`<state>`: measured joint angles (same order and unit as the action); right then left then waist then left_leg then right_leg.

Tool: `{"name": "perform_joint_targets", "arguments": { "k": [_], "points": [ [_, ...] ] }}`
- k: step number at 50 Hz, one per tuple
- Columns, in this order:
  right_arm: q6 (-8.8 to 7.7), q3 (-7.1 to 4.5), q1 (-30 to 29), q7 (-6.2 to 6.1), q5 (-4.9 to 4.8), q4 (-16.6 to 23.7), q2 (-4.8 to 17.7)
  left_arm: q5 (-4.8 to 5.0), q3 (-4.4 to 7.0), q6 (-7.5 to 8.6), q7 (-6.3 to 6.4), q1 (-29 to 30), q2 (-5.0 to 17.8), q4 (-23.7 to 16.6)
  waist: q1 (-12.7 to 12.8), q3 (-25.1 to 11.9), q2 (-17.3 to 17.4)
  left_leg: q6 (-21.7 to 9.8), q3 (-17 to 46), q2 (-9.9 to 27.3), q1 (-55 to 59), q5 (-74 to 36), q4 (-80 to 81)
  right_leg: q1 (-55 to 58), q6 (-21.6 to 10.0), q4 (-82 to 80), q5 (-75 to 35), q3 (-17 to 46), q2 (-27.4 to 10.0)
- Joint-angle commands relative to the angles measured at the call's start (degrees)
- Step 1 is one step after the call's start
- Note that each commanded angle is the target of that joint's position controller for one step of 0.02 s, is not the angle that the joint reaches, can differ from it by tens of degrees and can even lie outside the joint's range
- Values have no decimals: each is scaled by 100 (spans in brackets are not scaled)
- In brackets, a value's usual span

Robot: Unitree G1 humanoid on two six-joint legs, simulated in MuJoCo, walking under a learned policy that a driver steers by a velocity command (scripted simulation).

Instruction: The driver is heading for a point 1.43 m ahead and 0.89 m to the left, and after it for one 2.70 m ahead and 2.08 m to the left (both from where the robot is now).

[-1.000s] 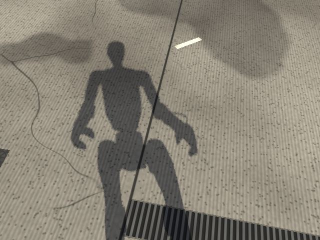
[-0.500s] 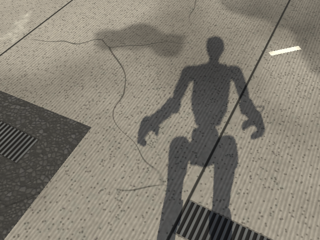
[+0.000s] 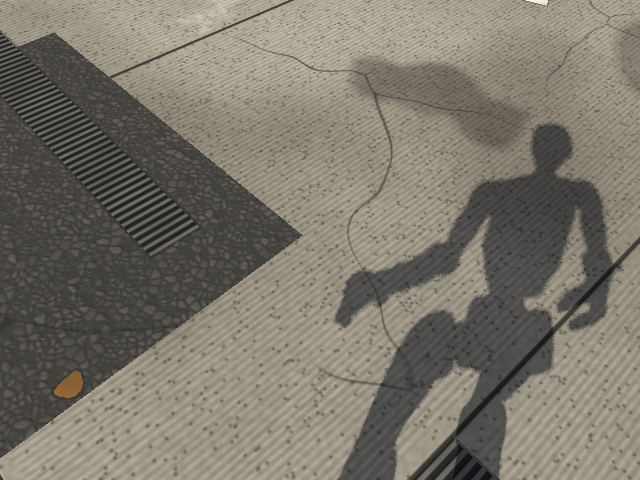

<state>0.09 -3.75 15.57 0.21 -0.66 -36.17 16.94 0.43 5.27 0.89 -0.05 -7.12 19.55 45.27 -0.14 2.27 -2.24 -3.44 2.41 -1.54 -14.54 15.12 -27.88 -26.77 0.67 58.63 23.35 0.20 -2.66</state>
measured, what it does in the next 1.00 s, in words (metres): walks ahead, turning left: right foot, then left foot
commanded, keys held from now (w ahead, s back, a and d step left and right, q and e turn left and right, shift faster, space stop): w+q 1.00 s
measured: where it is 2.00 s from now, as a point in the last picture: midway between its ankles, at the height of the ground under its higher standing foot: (114, 299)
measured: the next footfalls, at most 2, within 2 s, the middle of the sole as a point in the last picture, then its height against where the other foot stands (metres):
right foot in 0.34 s outside the picture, level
left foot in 0.84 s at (194, 474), level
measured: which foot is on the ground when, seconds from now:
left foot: down 0.00-0.34, up 0.36-0.82, down 0.84-1.00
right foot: up 0.00-0.32, down 0.34-0.82, up 0.84-1.00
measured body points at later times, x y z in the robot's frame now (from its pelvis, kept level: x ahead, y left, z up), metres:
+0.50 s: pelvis +0.20 -0.03 +0.00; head +0.21 -0.03 +0.45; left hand +0.23 +0.28 -0.10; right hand +0.38 -0.27 -0.11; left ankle +0.11 +0.10 -0.66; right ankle +0.22 -0.13 -0.74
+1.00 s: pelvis +0.44 +0.13 -0.01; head +0.47 +0.16 +0.44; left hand +0.39 +0.44 -0.11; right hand +0.70 -0.02 -0.10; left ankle +0.44 +0.21 -0.74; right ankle +0.50 -0.03 -0.65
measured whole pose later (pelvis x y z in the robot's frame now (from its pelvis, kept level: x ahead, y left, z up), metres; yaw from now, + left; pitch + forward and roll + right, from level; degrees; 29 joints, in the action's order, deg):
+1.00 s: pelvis +0.44 +0.13 -0.01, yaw +35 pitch +1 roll +0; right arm -2.6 -3.6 14.8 1.8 -0.4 -35.1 17.4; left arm 0.1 1.9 6.2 -0.4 -10.9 18.3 41.8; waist -0.2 4.6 -0.9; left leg -6.0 1.2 -6.6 -17.8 9.1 -26.0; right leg -28.1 0.5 66.4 19.5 3.3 -4.6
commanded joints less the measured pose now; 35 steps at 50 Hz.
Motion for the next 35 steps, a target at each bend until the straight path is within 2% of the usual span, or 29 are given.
{"name": "perform_joint_targets", "arguments": {
  "k": [1,3,6,11,14,15,16,17,18,19,20,21,22,23,26,30,32,35],
  "points": [
    [-196,-226,73,-124,49,375,930,-39,147,290,-46,538,581,-490,-116,-147,1079,-913,2165,1307,1085,1229,1844,-1351,9,-303,-927,318,-87],
    [-256,-241,203,-161,46,357,962,-41,116,369,-67,574,472,-460,-141,-182,949,-898,1935,1203,1106,672,1821,-1204,92,-931,-1367,295,27],
    [-273,-282,340,-184,-5,283,1071,-23,43,421,-99,795,323,-518,-226,-88,1036,-860,1753,1076,827,439,1751,-815,234,-1904,-1700,308,183],
    [-225,-318,563,-160,-86,148,1152,56,-16,520,-185,1106,347,-690,-361,48,1010,-878,2060,1112,449,549,1486,-228,251,-2732,-1656,382,304],
    [-194,-294,512,-132,-74,125,1069,89,37,617,-205,859,519,-683,-204,-30,1123,-798,2402,1117,406,404,1197,410,97,-2992,-1453,385,353],
    [-175,-270,441,-131,-80,132,990,84,66,650,-195,591,555,-616,-38,-94,1152,-716,2419,1028,345,293,986,811,17,-3216,-1520,321,366],
    [-162,-216,413,-136,-76,141,822,55,117,673,-164,184,618,-500,170,-246,1127,-576,2339,825,148,176,630,1473,-93,-3424,-1573,279,324],
    [-173,-120,336,-138,-29,191,549,-3,194,690,-109,-503,815,-397,502,-674,874,-340,1996,525,-363,193,-347,2562,-342,-3446,-1335,743,-186],
    [-217,4,520,-141,-55,395,136,-127,303,659,-62,-1210,1338,-305,558,-1311,-601,92,1060,-246,-1862,1261,-2301,4135,-974,-3902,-49,2644,-1435],
    [-263,-48,718,-184,-182,496,470,-87,307,613,-132,-1396,1305,-164,426,-1260,-1434,219,845,-192,-2919,1984,-3594,4221,-1416,-4466,1420,4401,-2091],
    [-253,-156,582,-181,-206,357,884,-26,175,588,-127,-1068,843,-272,415,-632,-859,243,910,152,-3228,1515,-4117,3723,-1305,-4552,1654,3905,-1956],
    [-227,-177,326,-165,-155,323,937,-26,102,547,-95,-844,585,-336,392,-249,-595,256,739,333,-3226,1055,-4217,3288,-1123,-4532,972,3071,-1694],
    [-223,-178,206,-146,-99,311,865,-56,44,519,-67,-667,419,-349,323,-95,-406,270,674,466,-3104,678,-4112,2936,-1033,-4605,271,2479,-1471],
    [-217,-182,86,-109,-86,341,782,-85,0,509,-35,-587,307,-326,263,18,-413,277,660,611,-2974,411,-3984,2669,-980,-4687,-376,2008,-1330],
    [-178,-106,-55,-18,-112,438,470,-75,-3,554,3,-644,323,-235,217,48,-426,346,432,752,-2887,-23,-3814,2370,-1009,-4916,-1437,1081,-1151],
    [-198,-25,-459,50,-73,620,318,-73,29,534,20,-690,518,-130,254,113,-206,467,246,774,-3011,-789,-2857,2429,-1080,-5010,-2589,235,-1122],
    [-243,24,-817,130,-68,690,228,-57,26,501,36,-701,589,-100,366,196,-165,428,-1,725,-2742,-1355,-2078,2387,-975,-5012,-2818,-218,-1001],
    [-277,74,-1362,262,-78,845,128,15,42,438,49,-1006,743,34,535,342,-74,283,-363,604,-2450,-1587,-1248,2614,-887,-4977,-3122,-568,-1091]
  ]
}}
